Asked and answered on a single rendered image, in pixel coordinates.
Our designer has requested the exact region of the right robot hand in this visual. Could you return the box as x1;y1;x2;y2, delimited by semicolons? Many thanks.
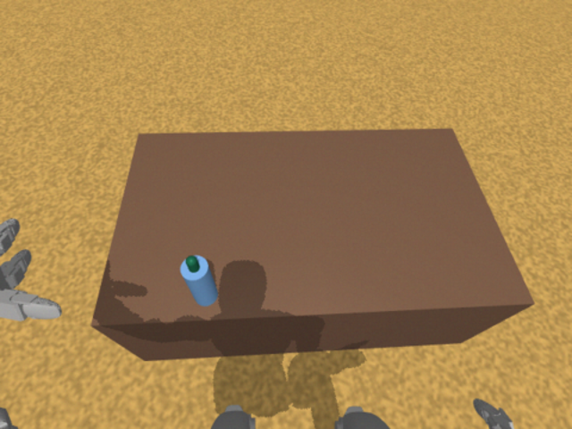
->
473;399;514;429

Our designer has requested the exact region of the left robot hand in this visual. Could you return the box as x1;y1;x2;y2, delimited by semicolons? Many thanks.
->
0;218;62;321

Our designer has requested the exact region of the bottle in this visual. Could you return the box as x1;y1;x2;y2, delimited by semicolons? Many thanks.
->
181;256;218;307

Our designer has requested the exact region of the left robot arm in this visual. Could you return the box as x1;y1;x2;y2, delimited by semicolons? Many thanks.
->
0;408;18;429

